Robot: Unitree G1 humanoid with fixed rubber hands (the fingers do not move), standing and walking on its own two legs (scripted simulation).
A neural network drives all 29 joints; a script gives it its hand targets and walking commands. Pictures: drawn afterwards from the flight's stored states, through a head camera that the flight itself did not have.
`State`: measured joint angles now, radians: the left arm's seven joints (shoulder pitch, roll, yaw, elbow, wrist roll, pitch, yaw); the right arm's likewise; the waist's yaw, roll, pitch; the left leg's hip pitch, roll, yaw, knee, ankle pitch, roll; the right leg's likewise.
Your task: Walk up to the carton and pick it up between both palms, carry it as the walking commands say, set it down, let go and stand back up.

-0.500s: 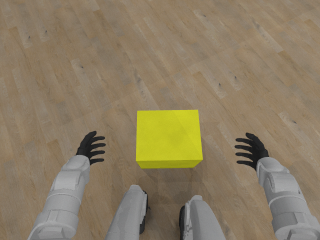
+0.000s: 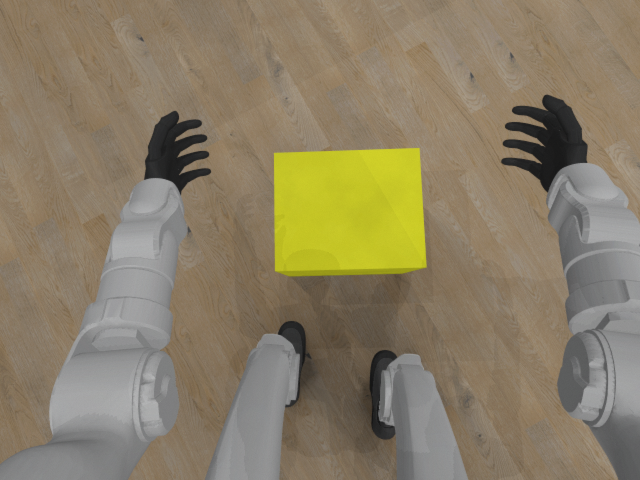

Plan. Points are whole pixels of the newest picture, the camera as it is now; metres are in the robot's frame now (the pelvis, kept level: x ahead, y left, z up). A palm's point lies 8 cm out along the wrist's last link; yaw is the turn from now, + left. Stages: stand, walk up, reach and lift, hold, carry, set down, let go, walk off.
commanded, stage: reach and lift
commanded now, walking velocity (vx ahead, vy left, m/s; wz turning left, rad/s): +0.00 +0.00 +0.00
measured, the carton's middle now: (345, 220) +0.49 +0.01 -0.53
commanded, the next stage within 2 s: none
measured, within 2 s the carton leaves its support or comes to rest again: neither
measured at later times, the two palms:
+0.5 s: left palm (189, 165) +0.48 +0.24 -0.16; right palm (531, 159) +0.52 -0.22 -0.16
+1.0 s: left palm (221, 190) +0.48 +0.24 -0.32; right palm (482, 187) +0.52 -0.22 -0.32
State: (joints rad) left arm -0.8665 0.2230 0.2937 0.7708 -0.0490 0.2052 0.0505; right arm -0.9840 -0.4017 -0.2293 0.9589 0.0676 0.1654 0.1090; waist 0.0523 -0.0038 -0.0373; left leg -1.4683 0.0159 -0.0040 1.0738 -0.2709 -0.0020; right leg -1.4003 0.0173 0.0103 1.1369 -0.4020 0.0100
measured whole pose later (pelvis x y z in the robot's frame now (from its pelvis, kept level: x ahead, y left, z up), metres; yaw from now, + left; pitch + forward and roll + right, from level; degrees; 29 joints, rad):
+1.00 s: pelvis -0.04 +0.00 -0.19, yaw +0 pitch +48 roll +0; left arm -1.22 0.34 0.34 0.87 -0.11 0.18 0.06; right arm -1.32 -0.49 -0.18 0.98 0.11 0.18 0.06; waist 0.05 0.00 0.06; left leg -2.20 0.00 -0.01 1.79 -0.42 -0.02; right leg -2.13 0.04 0.03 1.88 -0.58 0.02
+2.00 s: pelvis -0.05 +0.00 -0.29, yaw -1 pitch +37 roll +1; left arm -1.39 0.38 0.20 1.12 -0.25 0.04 0.10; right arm -1.48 -0.49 0.00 1.15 0.23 0.09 -0.04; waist 0.06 0.00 0.36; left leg -2.31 0.02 -0.01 2.12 -0.46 -0.02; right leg -2.25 0.03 0.01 2.22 -0.63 0.00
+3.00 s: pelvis -0.05 +0.00 -0.29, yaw -2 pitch +37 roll +2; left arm -1.39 0.34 0.26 1.04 -0.20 0.15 0.09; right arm -1.50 -0.43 -0.03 1.12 0.16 0.18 -0.03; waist 0.07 0.00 0.33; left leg -2.32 0.01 -0.02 2.14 -0.47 -0.04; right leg -2.28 0.06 0.02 2.23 -0.60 0.01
